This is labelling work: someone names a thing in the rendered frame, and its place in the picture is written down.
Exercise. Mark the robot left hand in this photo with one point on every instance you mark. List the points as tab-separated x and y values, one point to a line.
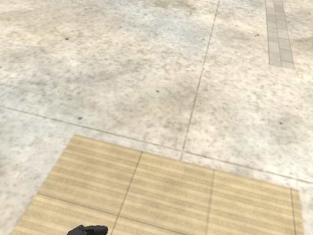
89	230

